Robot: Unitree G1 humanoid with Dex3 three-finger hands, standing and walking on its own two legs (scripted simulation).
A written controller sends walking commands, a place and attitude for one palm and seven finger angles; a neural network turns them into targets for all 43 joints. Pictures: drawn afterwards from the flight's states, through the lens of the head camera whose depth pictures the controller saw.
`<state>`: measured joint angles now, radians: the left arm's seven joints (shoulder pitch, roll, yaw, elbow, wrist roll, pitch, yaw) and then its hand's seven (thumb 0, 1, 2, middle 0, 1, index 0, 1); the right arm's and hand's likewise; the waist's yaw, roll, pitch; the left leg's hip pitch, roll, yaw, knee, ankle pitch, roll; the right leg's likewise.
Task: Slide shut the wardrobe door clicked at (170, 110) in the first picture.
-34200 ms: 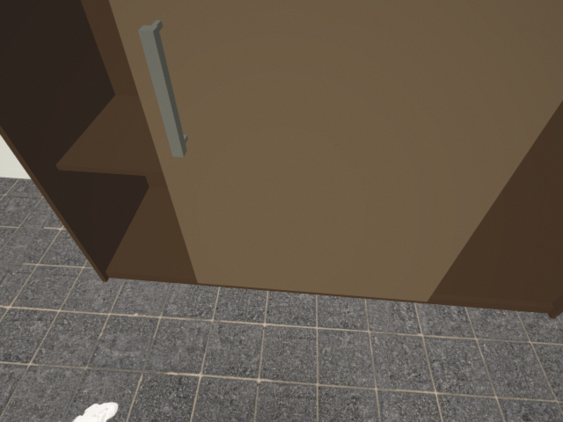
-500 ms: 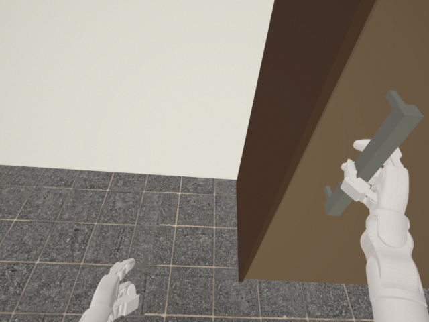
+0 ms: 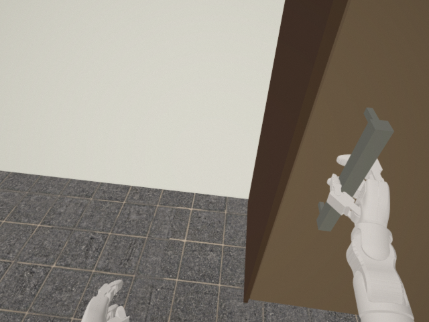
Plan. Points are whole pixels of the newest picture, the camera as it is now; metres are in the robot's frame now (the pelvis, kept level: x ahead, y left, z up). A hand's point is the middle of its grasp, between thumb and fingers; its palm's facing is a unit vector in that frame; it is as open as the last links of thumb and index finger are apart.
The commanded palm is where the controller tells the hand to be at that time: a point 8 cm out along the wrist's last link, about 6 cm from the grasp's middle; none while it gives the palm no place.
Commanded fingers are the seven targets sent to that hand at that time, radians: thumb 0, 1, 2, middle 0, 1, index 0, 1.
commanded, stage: stop walking and hold the door there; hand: right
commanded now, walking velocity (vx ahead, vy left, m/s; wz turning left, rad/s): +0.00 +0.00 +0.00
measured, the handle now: (343, 176) +0.37 -0.22 +0.11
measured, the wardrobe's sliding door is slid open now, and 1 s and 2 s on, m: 0.00 0.00 0.00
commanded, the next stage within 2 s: loosen the grip on the handle in 0.70 s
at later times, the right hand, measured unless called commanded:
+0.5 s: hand (335, 194) +0.33 -0.19 +0.11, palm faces +0.26 +0.96 -0.10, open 6.2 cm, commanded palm +0.29 -0.21 +0.12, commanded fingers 0.00 -0.90 -0.90 0.45 1.40 0.45 1.40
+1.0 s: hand (341, 192) +0.33 -0.21 +0.12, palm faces +0.30 +0.95 -0.07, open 7.8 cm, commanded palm +0.28 -0.23 +0.12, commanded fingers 0.00 0.43 -0.26 0.44 1.38 0.44 1.38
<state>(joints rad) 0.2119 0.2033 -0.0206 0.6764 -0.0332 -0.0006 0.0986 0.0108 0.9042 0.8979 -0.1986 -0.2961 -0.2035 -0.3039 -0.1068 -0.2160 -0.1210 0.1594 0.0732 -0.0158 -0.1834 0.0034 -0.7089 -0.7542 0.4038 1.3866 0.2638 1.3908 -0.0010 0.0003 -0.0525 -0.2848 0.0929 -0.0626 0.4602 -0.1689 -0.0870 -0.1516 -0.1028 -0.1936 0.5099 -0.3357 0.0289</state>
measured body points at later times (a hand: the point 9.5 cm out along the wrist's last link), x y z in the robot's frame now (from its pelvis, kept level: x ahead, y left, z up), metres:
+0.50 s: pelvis +0.01 -0.02 +0.00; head +0.00 -0.01 +0.45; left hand +0.19 +0.20 -0.09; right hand +0.31 -0.24 +0.12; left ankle +0.05 +0.18 -0.73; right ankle -0.04 -0.12 -0.73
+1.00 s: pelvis +0.01 +0.01 +0.00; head +0.01 -0.01 +0.45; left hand +0.18 +0.21 -0.09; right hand +0.31 -0.25 +0.12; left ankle +0.04 +0.18 -0.73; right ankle -0.04 -0.12 -0.73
